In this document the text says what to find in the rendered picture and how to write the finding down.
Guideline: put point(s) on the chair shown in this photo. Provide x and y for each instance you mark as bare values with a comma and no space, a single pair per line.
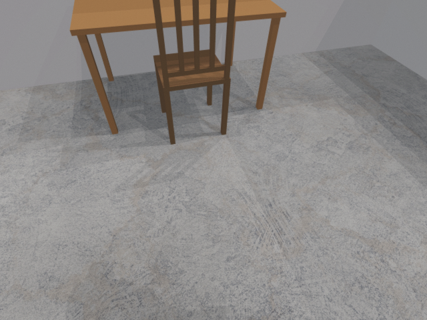
186,70

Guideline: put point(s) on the table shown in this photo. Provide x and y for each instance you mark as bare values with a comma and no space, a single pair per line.
108,16

